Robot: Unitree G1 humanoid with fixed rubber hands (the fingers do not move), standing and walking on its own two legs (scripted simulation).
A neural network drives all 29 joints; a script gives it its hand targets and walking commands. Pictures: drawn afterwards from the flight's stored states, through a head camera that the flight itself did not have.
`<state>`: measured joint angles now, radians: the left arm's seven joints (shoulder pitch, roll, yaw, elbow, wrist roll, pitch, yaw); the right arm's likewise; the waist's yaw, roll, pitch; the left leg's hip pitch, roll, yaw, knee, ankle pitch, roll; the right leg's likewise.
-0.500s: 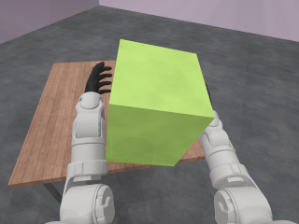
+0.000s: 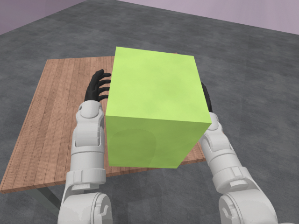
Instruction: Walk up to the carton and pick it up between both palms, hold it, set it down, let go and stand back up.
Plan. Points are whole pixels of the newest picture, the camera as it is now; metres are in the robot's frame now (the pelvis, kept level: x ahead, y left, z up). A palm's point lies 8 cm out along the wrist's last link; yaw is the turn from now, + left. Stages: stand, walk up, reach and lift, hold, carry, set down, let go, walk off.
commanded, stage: set down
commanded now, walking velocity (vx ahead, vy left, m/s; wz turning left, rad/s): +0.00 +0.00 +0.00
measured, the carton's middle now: (149, 113) +0.36 +0.00 +0.11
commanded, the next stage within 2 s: none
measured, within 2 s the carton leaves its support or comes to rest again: rests again in 1.98 s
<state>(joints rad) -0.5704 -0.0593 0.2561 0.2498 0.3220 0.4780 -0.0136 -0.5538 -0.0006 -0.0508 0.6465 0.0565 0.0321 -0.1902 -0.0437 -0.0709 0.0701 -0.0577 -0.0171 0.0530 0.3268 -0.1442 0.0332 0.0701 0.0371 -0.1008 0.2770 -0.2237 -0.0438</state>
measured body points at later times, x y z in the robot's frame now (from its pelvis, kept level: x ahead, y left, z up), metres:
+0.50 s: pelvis +0.00 +0.00 +0.00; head -0.01 +0.03 +0.45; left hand +0.41 +0.14 +0.12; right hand +0.39 -0.15 +0.10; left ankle +0.03 +0.10 -0.75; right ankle -0.03 -0.08 -0.75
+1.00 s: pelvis +0.01 +0.00 +0.00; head +0.03 +0.02 +0.45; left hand +0.43 +0.13 +0.09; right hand +0.40 -0.16 +0.08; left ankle +0.03 +0.10 -0.75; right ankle -0.03 -0.08 -0.75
